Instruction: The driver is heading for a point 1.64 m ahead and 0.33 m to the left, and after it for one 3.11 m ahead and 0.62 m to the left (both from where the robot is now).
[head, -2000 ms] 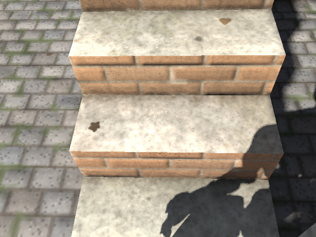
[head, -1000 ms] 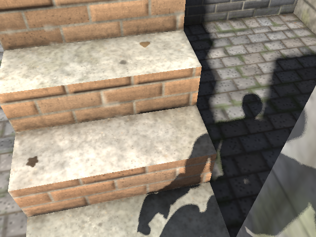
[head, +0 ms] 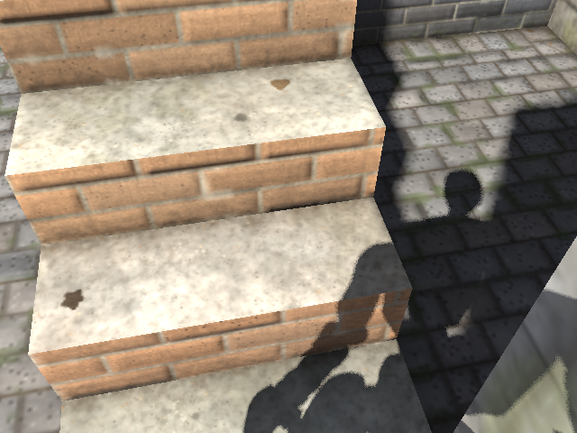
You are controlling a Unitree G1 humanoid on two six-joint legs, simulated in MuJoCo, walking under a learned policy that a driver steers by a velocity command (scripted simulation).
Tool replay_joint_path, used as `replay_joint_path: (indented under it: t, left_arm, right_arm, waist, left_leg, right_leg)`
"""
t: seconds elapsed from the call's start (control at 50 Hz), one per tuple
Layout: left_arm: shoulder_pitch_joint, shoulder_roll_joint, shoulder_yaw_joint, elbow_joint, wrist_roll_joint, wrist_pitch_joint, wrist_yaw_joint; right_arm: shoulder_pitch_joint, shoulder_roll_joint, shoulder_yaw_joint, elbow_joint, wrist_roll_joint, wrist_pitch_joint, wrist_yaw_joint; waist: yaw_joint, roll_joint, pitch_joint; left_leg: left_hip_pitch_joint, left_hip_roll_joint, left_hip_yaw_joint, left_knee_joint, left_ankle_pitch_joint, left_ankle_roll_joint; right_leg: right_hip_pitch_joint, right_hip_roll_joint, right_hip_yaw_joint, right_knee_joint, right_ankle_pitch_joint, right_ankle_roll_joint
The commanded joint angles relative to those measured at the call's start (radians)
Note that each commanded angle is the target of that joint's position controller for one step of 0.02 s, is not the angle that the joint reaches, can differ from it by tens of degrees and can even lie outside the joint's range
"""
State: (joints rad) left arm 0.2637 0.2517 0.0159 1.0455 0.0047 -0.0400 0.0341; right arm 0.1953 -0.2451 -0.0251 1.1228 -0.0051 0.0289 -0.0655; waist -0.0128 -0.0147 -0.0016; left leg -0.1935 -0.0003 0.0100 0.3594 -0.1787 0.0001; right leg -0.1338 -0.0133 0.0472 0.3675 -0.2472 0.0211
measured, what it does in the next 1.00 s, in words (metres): stands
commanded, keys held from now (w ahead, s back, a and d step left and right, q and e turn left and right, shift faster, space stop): no key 0.62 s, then w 0.38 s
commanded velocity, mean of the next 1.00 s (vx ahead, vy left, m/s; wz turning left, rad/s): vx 0.10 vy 0.00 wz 0.00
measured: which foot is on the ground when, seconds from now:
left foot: down 0.00-1.00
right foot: down 0.00-1.00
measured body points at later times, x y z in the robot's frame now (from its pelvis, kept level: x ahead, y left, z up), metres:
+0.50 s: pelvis +0.00 +0.00 +0.00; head +0.02 +0.01 +0.45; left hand +0.04 +0.26 -0.15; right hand +0.04 -0.27 -0.15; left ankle +0.01 +0.12 -0.75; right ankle -0.03 -0.13 -0.75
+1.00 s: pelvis +0.04 +0.00 -0.01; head +0.04 +0.00 +0.44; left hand +0.09 +0.25 -0.15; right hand +0.07 -0.25 -0.16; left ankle +0.01 +0.12 -0.75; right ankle -0.03 -0.13 -0.75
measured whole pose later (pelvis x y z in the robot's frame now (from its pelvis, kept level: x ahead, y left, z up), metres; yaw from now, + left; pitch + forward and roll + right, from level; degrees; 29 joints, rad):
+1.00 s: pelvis +0.04 +0.00 -0.01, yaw +1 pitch +1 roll +1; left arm 0.29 0.22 0.00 0.98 0.00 -0.07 0.03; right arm 0.23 -0.21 -0.02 1.09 0.00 -0.01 -0.07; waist -0.02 -0.01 -0.02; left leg -0.18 -0.01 -0.01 0.47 -0.30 0.00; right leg -0.10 -0.02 0.04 0.45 -0.36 0.02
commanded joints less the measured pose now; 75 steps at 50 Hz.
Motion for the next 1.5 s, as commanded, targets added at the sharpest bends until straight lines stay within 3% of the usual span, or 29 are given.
replay_joint_path:
  t: [0.02,0.62,0.64,0.66,0.68,0.7,0.72,0.74,0.76,0.82,0.88,0.92,0.96,0.98,1.0,1.04,1.08,1.22,1.28,1.34,1.5]
  left_arm:
    - [0.039,0.106,0.019,-0.028,0.0,-0.013,0.004]
    - [0.045,0.098,0.02,-0.056,-0.002,-0.026,0.001]
    - [0.053,0.085,0.016,-0.051,0.0,-0.025,0.002]
    - [0.066,0.018,-0.014,-0.046,0.04,-0.008,0.026]
    - [0.053,0.034,-0.013,-0.049,0.044,0.001,0.035]
    - [0.039,0.061,-0.01,-0.057,0.041,0.005,0.037]
    - [0.014,0.136,0.016,-0.077,-0.008,-0.01,0.029]
    - [0.007,0.127,0.013,-0.082,-0.014,-0.022,0.024]
    - [0.007,0.107,0.01,-0.082,-0.014,-0.031,0.02]
    - [0.038,0.058,0.002,-0.076,-0.008,-0.024,0.022]
    - [0.038,0.05,0.001,-0.094,-0.004,-0.033,0.019]
    - [0.038,0.065,0.003,-0.107,0.0,-0.043,0.012]
    - [0.024,0.087,0.01,-0.126,-0.01,-0.055,-0.005]
    - [0.024,0.064,0.001,-0.121,0.001,-0.048,-0.006]
    - [0.045,0.074,0.003,-0.117,-0.001,-0.042,-0.009]
    - [0.047,0.093,0.008,-0.118,-0.007,-0.034,-0.008]
    - [0.031,0.097,0.015,-0.128,-0.011,-0.021,-0.007]
    - [-0.011,0.081,0.018,-0.137,-0.009,-0.002,-0.009]
    - [-0.035,0.099,0.024,-0.139,-0.007,-0.002,-0.006]
    - [-0.058,0.098,0.023,-0.142,-0.004,0.001,-0.003]
    - [-0.091,0.095,0.018,-0.137,-0.002,-0.014,-0.006]
  right_arm:
    - [0.022,-0.125,-0.022,-0.035,-0.001,-0.007,-0.003]
    - [0.019,-0.126,-0.034,-0.058,0.005,-0.008,-0.004]
    - [0.027,-0.113,-0.031,-0.053,0.004,-0.007,-0.005]
    - [0.048,-0.041,-0.004,-0.044,-0.008,-0.025,0.029]
    - [0.028,-0.036,-0.003,-0.043,-0.008,-0.036,0.042]
    - [0.009,-0.056,-0.004,-0.047,-0.007,-0.043,0.048]
    - [-0.029,-0.138,-0.026,-0.059,0.011,-0.034,0.028]
    - [-0.034,-0.139,-0.024,-0.069,0.01,-0.029,0.014]
    - [-0.025,-0.128,-0.021,-0.071,0.009,-0.024,0.004]
    - [0.037,-0.088,-0.019,-0.056,0.012,-0.021,-0.007]
    - [0.033,-0.087,-0.02,-0.067,0.009,-0.03,-0.003]
    - [0.029,-0.074,-0.016,-0.078,0.003,-0.041,-0.001]
    - [0.052,-0.08,-0.016,-0.074,0.009,-0.064,-0.004]
    - [0.056,-0.051,-0.003,-0.059,0.002,-0.055,-0.009]
    - [0.066,-0.053,0.001,-0.062,-0.002,-0.051,-0.009]
    - [0.071,-0.079,0.0,-0.066,0.005,-0.045,-0.009]
    - [0.048,-0.076,0.004,-0.075,0.006,-0.038,-0.006]
    - [0.013,-0.055,0.011,-0.086,0.005,-0.036,-0.003]
    - [-0.009,-0.07,0.008,-0.093,0.002,-0.04,-0.003]
    - [-0.031,-0.067,0.01,-0.095,0.002,-0.045,-0.004]
    - [-0.068,-0.073,0.013,-0.109,0.005,-0.055,-0.003]
  waist:
    - [-0.003,0.015,0.015]
    - [-0.001,0.009,0.005]
    - [-0.002,0.006,-0.015]
    - [-0.002,0.022,-0.013]
    - [-0.001,0.016,0.021]
    - [0.001,0.013,0.033]
    - [0.009,0.005,0.035]
    - [0.005,-0.004,0.027]
    - [0.0,-0.006,0.03]
    - [-0.011,-0.003,0.063]
    - [-0.005,0.02,0.08]
    - [-0.01,0.037,0.052]
    - [-0.015,0.016,0.038]
    - [-0.015,0.023,0.026]
    - [-0.01,0.015,-0.007]
    - [-0.01,-0.003,-0.079]
    - [-0.005,-0.002,-0.112]
    - [-0.005,0.002,-0.063]
    - [-0.008,-0.002,-0.065]
    - [-0.007,0.002,-0.032]
    - [-0.013,0.006,-0.021]
  left_leg:
    - [0.075,0.052,-0.066,-0.039,0.138,0.043]
    - [0.089,0.049,-0.081,-0.016,0.188,0.052]
    - [0.1,0.042,-0.074,-0.024,0.135,0.05]
    - [0.079,0.081,-0.084,-0.066,0.088,0.052]
    - [0.062,0.07,-0.086,-0.082,0.054,0.045]
    - [0.059,0.067,-0.089,-0.09,0.04,0.044]
    - [0.056,0.021,-0.075,-0.062,0.009,0.029]
    - [0.066,0.021,-0.076,-0.058,-0.018,0.031]
    - [0.069,0.02,-0.077,-0.058,-0.037,0.033]
    - [0.051,0.006,-0.061,-0.021,-0.149,0.045]
    - [0.021,0.011,-0.074,0.001,-0.157,0.066]
    - [0.041,0.008,-0.075,0.026,-0.063,0.074]
    - [0.056,0.0,-0.06,0.061,0.087,0.081]
    - [0.064,0.011,-0.066,0.059,0.31,0.059]
    - [0.096,0.019,-0.064,0.071,0.477,0.044]
    - [0.15,0.028,-0.067,0.072,0.571,0.032]
    - [0.171,0.031,-0.066,0.057,0.559,0.029]
    - [0.172,0.043,-0.074,-0.008,0.523,0.021]
    - [0.179,0.039,-0.077,-0.036,0.452,0.015]
    - [0.164,0.04,-0.08,-0.063,0.39,0.012]
    - [0.166,0.045,-0.087,-0.1,0.303,0.005]
  right_leg:
    - [-0.106,-0.018,0.021,-0.075,0.081,0.0]
    - [-0.091,-0.026,0.015,-0.064,0.121,0.006]
    - [-0.083,-0.02,0.009,-0.073,0.072,0.006]
    - [-0.032,-0.081,0.051,-0.098,0.091,-0.01]
    - [-0.026,-0.077,0.051,-0.101,0.084,-0.013]
    - [-0.026,-0.076,0.052,-0.104,0.077,-0.017]
    - [-0.059,-0.011,0.02,-0.1,-0.003,0.005]
    - [-0.083,-0.011,0.019,-0.106,-0.035,0.008]
    - [-0.098,-0.009,0.02,-0.109,-0.053,0.007]
    - [-0.127,0.015,0.001,-0.071,-0.132,-0.017]
    - [-0.133,0.023,-0.012,-0.021,-0.103,-0.031]
    - [-0.121,0.025,-0.012,0.005,-0.004,-0.035]
    - [-0.093,0.019,-0.009,0.037,0.154,-0.036]
    - [-0.071,-0.005,0.01,0.025,0.347,-0.011]
    - [-0.027,-0.019,0.013,0.028,0.499,0.002]
    - [0.04,-0.025,0.011,0.027,0.593,0.013]
    - [0.081,-0.029,0.009,0.01,0.585,0.014]
    - [0.096,-0.045,0.017,-0.051,0.548,0.021]
    - [0.099,-0.041,0.022,-0.074,0.481,0.026]
    - [0.084,-0.043,0.03,-0.098,0.425,0.029]
    - [0.074,-0.048,0.046,-0.134,0.351,0.034]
